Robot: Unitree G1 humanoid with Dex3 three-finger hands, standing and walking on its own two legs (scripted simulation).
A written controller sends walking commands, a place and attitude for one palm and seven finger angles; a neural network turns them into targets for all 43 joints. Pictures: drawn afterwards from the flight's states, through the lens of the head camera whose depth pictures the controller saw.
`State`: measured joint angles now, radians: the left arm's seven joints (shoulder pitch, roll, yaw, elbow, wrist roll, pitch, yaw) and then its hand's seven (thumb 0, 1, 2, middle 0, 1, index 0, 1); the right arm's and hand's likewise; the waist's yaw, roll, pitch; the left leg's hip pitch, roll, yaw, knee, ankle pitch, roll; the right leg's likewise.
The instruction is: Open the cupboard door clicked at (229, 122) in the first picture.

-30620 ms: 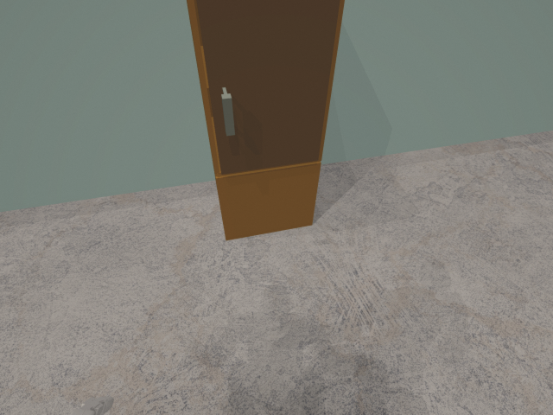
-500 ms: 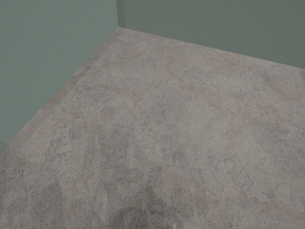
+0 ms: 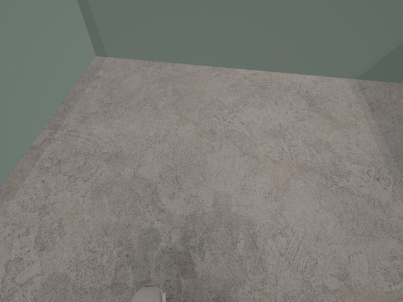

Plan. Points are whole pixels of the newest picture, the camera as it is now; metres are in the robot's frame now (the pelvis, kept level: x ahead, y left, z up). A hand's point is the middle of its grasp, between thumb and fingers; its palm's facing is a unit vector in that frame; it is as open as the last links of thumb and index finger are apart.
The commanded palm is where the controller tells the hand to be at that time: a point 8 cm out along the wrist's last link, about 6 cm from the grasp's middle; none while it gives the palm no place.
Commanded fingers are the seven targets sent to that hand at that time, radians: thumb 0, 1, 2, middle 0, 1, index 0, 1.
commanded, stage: turn to face it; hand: left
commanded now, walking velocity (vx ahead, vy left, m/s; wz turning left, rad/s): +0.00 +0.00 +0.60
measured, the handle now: out of the picture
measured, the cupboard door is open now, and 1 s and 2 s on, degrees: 43 43 43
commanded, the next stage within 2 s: none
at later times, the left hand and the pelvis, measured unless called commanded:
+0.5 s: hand (109, 285) +0.18 +0.22 -0.17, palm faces +0.25 -0.94 -0.24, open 7.4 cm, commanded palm none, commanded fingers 0.00 0.90 0.90 -0.20 -0.30 -0.20 -0.30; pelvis +0.13 +0.00 -0.01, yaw +14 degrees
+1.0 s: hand out of the picture +0.13 +0.20 -0.19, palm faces +0.55 -0.80 -0.26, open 7.4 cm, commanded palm none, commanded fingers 0.00 0.90 0.90 -0.20 -0.30 -0.20 -0.30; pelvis +0.19 -0.02 -0.02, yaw +34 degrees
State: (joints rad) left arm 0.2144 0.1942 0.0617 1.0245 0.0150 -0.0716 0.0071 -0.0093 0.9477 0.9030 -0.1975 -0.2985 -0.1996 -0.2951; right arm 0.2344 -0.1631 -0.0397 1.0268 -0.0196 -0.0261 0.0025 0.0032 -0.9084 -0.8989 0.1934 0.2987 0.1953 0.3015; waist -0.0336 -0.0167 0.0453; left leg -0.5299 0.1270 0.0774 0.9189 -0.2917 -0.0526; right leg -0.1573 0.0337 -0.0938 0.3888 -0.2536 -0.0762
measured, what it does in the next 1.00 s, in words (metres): walks ahead, turning left: left foot, then right foot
